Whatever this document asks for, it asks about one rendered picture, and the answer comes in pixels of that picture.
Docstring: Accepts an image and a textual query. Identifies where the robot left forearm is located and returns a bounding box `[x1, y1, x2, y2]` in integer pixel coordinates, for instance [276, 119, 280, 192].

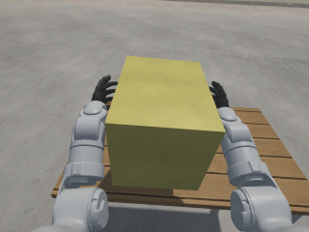
[51, 101, 107, 224]

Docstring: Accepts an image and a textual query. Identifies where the robot left upper arm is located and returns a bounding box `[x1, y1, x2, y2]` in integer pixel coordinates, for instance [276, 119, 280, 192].
[31, 187, 109, 232]

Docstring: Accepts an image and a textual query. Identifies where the robot right forearm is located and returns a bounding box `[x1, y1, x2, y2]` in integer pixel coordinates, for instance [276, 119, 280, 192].
[217, 106, 293, 222]

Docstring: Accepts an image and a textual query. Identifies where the carton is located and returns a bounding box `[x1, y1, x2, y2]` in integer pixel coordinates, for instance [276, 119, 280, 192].
[104, 55, 226, 190]

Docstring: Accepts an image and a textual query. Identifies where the table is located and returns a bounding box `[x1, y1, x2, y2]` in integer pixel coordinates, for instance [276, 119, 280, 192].
[51, 101, 309, 224]

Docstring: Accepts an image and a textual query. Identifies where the robot right upper arm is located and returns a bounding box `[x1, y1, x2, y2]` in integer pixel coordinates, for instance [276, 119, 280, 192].
[230, 186, 309, 232]

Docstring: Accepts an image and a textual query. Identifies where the robot left hand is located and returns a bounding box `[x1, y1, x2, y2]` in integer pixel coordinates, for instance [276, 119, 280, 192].
[91, 75, 118, 110]

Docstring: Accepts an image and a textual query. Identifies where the robot right hand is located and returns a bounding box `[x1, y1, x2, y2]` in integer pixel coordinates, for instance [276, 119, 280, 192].
[209, 81, 230, 109]

